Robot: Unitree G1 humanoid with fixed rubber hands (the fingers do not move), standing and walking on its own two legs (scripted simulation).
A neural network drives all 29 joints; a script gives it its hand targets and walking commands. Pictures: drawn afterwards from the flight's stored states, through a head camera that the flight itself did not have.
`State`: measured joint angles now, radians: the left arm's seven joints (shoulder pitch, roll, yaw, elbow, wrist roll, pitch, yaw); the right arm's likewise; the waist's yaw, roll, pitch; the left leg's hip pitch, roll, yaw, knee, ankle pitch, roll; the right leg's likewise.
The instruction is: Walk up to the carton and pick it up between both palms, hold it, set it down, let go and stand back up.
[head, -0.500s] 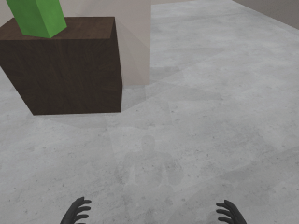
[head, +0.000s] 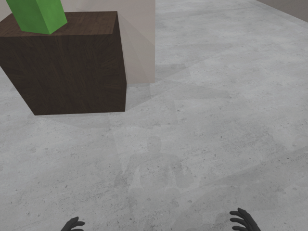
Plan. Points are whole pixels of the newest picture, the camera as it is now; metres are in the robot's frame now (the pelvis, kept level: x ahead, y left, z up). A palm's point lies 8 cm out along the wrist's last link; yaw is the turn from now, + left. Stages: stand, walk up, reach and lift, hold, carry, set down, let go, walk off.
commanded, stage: stand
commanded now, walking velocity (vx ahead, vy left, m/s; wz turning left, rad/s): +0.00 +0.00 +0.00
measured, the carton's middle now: (37, 6) +1.33 +0.76 +0.08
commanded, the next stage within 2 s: walk up in 1.42 s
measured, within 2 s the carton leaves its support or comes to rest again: neither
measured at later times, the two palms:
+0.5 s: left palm out of the picture +0.10 +0.26 -0.10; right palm out of the picture +0.12 -0.25 -0.09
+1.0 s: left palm out of the picture +0.07 +0.27 -0.11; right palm out of the picture +0.09 -0.25 -0.10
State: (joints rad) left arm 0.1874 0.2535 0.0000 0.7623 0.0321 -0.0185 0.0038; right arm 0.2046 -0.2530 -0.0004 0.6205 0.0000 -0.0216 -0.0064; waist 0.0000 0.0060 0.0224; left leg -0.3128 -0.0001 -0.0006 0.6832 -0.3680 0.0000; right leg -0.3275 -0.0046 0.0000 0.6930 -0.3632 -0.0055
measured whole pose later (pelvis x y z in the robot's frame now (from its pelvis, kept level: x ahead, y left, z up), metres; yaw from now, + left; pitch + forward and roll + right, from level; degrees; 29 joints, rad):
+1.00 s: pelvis -0.02 +0.01 +0.00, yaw +0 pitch -2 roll -1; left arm 0.19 0.27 0.00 0.91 0.02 -0.02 0.00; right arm 0.20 -0.28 0.00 0.78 0.00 -0.03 -0.01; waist 0.00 0.02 0.04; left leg -0.31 0.00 0.00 0.68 -0.34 0.00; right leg -0.31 0.00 0.00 0.66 -0.31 0.00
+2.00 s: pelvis +0.02 +0.13 +0.00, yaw +4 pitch +0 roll -2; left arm 0.26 0.44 0.00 0.94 0.02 -0.07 0.02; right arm 0.22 -0.39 -0.09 0.86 0.00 0.01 0.11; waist 0.00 0.04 0.06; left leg -0.37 0.02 -0.03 0.70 -0.31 0.01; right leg -0.29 -0.17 0.02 0.72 -0.40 -0.02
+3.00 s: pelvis +0.27 +0.34 +0.01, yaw +9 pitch -1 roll -1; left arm 0.28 0.43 0.00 0.85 -0.01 -0.07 0.03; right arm 0.30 -0.38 -0.09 0.82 0.00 -0.01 0.07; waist 0.00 0.02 0.09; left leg -0.31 -0.01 0.00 0.65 -0.33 0.04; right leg -0.49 -0.03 0.01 1.01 -0.43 -0.03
